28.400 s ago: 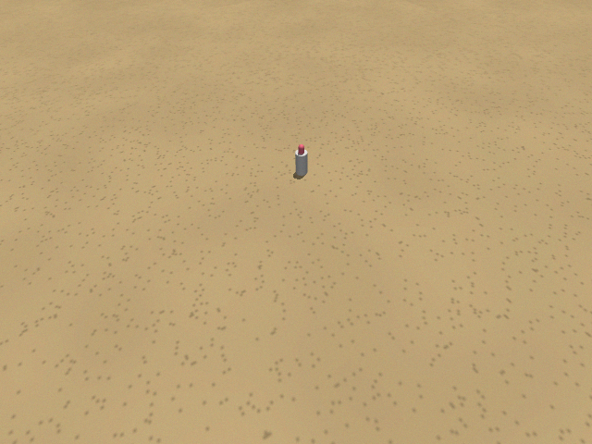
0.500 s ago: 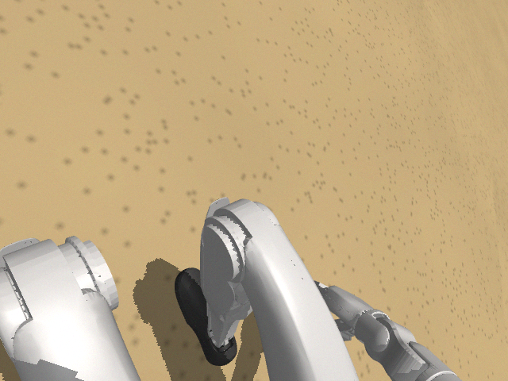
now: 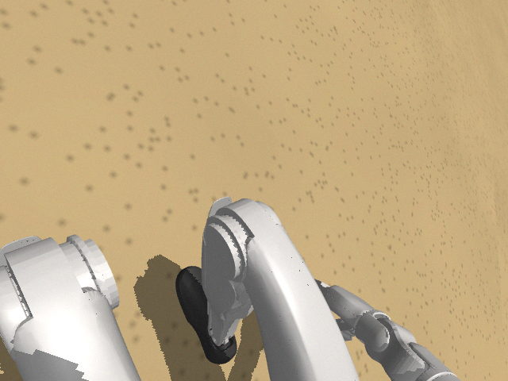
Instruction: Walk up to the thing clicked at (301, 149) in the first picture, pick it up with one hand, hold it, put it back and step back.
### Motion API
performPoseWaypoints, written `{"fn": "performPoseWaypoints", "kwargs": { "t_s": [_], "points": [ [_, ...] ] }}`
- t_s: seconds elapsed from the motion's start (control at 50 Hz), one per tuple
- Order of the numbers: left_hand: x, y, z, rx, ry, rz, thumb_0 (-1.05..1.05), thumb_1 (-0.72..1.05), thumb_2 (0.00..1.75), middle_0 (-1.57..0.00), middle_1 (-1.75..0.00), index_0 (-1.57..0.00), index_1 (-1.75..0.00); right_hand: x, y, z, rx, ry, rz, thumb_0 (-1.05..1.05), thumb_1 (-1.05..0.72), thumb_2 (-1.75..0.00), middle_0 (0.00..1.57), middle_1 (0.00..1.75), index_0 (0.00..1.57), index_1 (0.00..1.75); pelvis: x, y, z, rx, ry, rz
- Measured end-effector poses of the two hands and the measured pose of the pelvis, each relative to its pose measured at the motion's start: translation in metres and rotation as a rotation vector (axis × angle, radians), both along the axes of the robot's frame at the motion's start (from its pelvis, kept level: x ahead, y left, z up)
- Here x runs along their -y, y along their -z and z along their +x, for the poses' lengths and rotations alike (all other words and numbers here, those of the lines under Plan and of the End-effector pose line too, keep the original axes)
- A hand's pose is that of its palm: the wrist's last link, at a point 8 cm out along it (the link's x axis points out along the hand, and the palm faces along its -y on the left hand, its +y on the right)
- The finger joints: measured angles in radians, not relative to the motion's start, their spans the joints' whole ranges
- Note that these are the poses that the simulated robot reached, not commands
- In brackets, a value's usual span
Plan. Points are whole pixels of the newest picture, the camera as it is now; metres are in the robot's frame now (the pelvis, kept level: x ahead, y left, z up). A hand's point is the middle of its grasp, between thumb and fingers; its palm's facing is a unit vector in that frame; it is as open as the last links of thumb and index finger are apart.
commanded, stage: withdraw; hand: left
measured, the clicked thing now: out of the picture +0.45 +0.28 -0.21
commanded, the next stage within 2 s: rise in 0.12 s
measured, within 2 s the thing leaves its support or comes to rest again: rests again in 0.04 s
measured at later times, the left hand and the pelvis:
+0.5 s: hand out of the picture +0.42 +0.43 -0.02, palm faces +0.43 -0.85 -0.30, open 17.3 cm; pelvis +0.01 -0.01 +0.04, yaw +5 degrees
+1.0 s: hand out of the picture +0.27 +0.35 +0.15, palm faces +0.39 -0.79 -0.47, open 17.2 cm; pelvis +0.04 -0.02 +0.24, yaw +15 degrees
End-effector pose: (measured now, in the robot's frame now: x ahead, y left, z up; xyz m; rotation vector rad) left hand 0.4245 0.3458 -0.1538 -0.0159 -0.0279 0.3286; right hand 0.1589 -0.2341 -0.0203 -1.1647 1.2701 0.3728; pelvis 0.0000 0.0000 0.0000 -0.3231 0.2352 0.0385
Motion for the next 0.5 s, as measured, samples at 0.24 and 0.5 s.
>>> {"fn": "performPoseWaypoints", "kwargs": {
  "t_s": [0.24, 0.5],
  "points": [
    [-0.056, -0.080, 0.007, -0.007, 0.003, 0.062, -0.01, -0.52, 0.02, -0.09, -0.02, -0.08, -0.03, 0.006, 0.006, -0.004, 0.062, 0.141, 0.072, 0.00, -0.90, -0.89, 0.21, 0.30, 0.20, 0.30, 0.003, -0.010, 0.002, -0.074, -0.018, 0.032],
    [-0.122, -0.153, -0.047, -0.310, -0.169, 0.226, -0.01, -0.51, 0.05, -0.07, -0.06, -0.08, -0.06, 0.008, 0.013, -0.018, 0.063, 0.433, 0.192, 0.00, -0.92, -0.90, 0.21, 0.30, 0.20, 0.30, 0.010, -0.038, 0.006, -0.210, -0.051, 0.088]
  ]
}}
